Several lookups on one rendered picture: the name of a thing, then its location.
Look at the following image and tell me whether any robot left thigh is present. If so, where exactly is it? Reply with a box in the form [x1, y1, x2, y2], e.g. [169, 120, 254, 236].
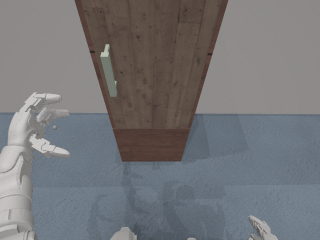
[110, 230, 137, 240]

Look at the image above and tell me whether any right robot hand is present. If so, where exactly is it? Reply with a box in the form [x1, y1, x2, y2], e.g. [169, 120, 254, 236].
[248, 215, 278, 240]

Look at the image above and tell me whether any robot left upper arm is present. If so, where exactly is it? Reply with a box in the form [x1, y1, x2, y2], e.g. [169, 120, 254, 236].
[0, 230, 38, 240]

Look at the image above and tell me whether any cupboard door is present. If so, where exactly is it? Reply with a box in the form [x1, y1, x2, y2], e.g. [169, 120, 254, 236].
[81, 0, 222, 129]

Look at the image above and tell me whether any left robot forearm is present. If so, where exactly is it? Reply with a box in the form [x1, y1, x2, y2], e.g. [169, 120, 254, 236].
[0, 145, 34, 239]

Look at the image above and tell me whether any handle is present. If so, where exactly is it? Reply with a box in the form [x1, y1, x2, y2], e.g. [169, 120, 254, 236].
[100, 44, 117, 97]

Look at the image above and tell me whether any left robot shin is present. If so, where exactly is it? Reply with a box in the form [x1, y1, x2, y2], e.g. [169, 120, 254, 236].
[120, 227, 130, 231]

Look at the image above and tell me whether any left robot hand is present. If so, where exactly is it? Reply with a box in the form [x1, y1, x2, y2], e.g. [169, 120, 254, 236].
[7, 92, 71, 158]

